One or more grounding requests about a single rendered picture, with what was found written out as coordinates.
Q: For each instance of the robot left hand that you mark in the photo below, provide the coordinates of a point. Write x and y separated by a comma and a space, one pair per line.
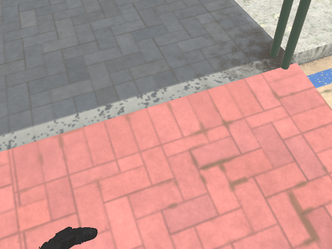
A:
69, 237

